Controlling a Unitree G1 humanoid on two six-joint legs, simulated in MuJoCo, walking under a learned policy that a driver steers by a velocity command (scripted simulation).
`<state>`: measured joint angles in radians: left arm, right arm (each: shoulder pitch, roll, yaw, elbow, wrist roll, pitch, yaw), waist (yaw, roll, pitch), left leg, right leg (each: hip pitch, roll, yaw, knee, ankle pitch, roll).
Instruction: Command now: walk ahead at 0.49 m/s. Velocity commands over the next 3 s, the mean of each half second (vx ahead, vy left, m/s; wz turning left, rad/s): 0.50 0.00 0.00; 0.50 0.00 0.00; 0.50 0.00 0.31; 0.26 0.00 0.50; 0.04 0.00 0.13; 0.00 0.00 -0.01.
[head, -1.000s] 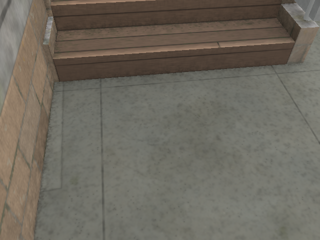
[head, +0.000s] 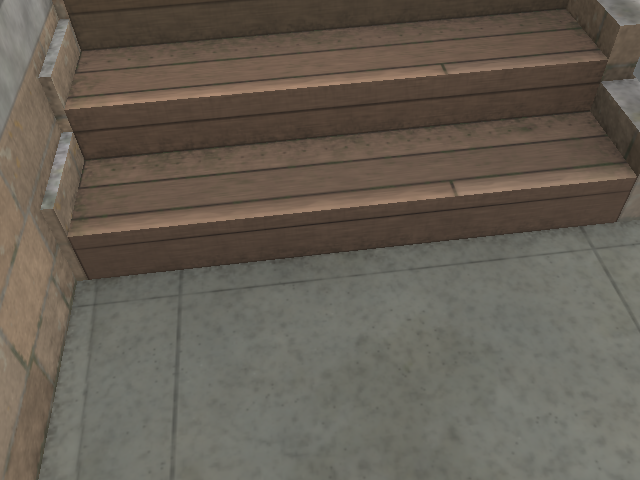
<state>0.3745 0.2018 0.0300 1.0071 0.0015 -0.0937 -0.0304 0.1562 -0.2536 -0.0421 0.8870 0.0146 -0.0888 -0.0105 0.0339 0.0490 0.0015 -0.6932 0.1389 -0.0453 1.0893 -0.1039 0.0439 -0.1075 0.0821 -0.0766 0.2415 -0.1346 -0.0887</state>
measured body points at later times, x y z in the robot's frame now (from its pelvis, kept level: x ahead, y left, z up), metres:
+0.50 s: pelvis +0.31 +0.06 -0.01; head +0.33 +0.06 +0.44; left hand +0.38 +0.32 -0.15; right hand +0.38 -0.20 -0.13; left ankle +0.35 +0.13 -0.75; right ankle +0.26 -0.10 -0.66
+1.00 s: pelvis +0.59 -0.02 -0.01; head +0.61 -0.04 +0.44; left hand +0.71 +0.24 -0.13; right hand +0.63 -0.30 -0.15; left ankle +0.49 +0.12 -0.65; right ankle +0.65 -0.11 -0.75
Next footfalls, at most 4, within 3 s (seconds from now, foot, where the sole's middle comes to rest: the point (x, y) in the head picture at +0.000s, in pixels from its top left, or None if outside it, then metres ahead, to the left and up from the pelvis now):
0.32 left None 0.39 0.14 -0.78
0.86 right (405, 412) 0.69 -0.11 -0.78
1.42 left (315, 318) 0.94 0.10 -0.78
1.92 right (348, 175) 1.29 0.02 -0.61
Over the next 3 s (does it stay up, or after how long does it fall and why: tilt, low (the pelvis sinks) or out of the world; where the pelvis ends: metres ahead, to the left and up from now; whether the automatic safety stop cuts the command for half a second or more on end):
stays up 1.05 0.23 -0.01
